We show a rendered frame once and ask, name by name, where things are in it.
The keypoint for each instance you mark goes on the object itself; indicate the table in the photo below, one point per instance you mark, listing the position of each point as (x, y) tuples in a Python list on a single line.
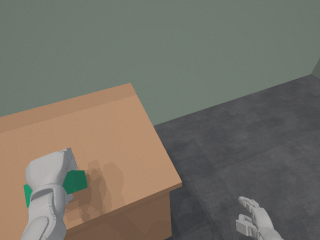
[(128, 171)]

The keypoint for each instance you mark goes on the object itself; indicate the sponge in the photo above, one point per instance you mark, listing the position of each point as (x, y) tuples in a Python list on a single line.
[(74, 181)]

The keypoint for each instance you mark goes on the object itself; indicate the left robot hand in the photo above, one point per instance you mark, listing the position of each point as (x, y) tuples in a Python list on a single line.
[(51, 169)]

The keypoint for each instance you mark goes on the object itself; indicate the left robot forearm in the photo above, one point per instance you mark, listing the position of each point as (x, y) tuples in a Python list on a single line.
[(45, 214)]

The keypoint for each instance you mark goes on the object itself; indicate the right robot hand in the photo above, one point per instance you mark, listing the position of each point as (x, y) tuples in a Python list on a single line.
[(259, 218)]

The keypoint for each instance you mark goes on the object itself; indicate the right robot forearm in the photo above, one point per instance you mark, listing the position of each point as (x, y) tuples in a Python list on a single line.
[(267, 233)]

